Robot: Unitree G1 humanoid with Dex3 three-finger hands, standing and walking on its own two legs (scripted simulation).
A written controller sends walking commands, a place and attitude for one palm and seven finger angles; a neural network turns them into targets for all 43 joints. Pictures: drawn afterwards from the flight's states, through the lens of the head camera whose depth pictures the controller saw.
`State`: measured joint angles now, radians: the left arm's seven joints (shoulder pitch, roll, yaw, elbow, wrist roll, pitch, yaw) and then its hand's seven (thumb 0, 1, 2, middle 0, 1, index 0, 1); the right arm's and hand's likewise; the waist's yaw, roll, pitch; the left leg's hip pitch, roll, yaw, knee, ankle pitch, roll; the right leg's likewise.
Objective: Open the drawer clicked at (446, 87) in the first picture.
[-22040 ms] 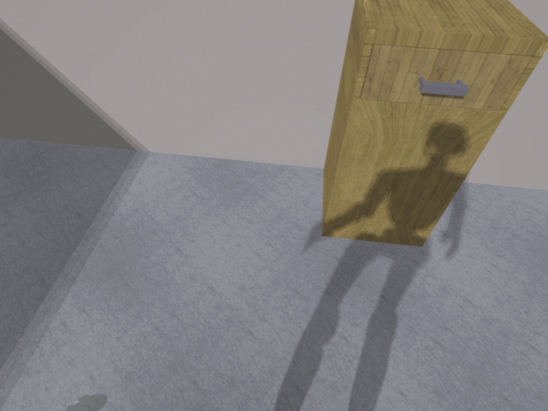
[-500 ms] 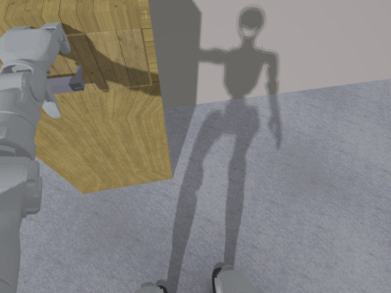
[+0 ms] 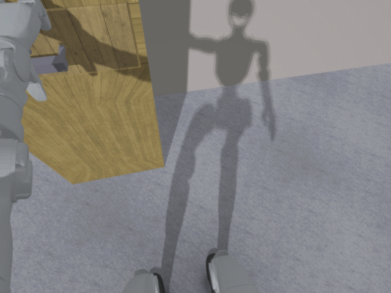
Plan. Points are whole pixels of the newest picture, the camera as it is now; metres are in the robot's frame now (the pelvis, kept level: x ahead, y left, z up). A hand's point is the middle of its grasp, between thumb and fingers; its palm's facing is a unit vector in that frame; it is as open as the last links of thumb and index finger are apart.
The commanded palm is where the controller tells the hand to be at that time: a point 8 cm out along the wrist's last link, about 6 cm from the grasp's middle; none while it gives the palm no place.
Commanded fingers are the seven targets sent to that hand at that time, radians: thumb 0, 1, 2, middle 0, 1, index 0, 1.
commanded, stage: lower the fingers behind the handle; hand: left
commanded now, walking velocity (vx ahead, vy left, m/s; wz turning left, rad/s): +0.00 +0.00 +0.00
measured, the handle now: (35, 59) +0.62 +0.25 +0.07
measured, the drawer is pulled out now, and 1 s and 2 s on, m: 0.00 0.00 0.00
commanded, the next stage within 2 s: close the thumb around the handle in 0.92 s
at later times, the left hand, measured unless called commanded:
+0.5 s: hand (39, 83) +0.57 +0.24 +0.05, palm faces -0.07 -0.01 -1.00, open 13.9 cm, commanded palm +0.57 +0.25 +0.08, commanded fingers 0.00 -0.50 0.30 -0.30 -1.20 -0.30 -1.20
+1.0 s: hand (40, 80) +0.57 +0.24 +0.05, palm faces -0.07 +0.00 -1.00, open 13.6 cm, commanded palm +0.57 +0.25 +0.08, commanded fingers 0.00 -0.50 0.30 -0.30 -1.20 -0.30 -1.20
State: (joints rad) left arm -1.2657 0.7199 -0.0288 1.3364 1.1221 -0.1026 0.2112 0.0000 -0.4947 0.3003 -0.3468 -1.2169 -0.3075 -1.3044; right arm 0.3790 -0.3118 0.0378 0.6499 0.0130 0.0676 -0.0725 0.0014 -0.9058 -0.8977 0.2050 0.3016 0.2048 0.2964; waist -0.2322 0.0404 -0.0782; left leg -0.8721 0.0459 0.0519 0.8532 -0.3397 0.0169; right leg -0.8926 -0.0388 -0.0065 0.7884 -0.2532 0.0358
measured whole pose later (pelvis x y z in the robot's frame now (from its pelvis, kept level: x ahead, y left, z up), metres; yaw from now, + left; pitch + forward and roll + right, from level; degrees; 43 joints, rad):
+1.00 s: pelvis +0.01 +0.00 -0.02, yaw +0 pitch +24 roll -2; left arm -1.16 0.72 0.01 1.30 1.14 -0.13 0.22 0.00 -0.49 0.30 -0.33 -1.20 -0.36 -1.22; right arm 0.38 -0.28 0.03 0.65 -0.02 0.05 -0.06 0.00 -0.91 -0.90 0.21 0.30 0.21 0.30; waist -0.24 0.06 -0.09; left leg -0.99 0.04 0.02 0.96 -0.39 0.02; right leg -0.99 -0.03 -0.02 0.87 -0.30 0.04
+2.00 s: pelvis +0.04 +0.01 +0.00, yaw -1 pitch +23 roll -2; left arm -0.98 0.64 0.02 1.17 1.11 -0.11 0.28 0.01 0.71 0.83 -0.38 -1.35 -0.41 -1.35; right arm 0.38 -0.27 -0.02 0.72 -0.04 0.08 -0.01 0.00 -0.91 -0.90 0.20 0.30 0.20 0.30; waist -0.17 0.05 -0.12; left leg -0.87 0.05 0.02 0.89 -0.42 0.02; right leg -0.87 -0.02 -0.02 0.80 -0.32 0.04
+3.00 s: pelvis +0.06 +0.00 +0.02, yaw -1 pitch +17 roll -1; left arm -0.63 0.51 0.04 0.89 1.09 -0.11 0.32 0.01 0.73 0.83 -0.33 -1.35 -0.37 -1.35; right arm 0.32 -0.26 -0.06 0.71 -0.02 0.10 -0.01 0.00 -0.91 -0.90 0.20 0.30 0.20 0.30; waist -0.07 0.05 -0.13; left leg -0.66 0.05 0.05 0.78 -0.42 0.01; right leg -0.70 -0.02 0.01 0.73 -0.33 0.03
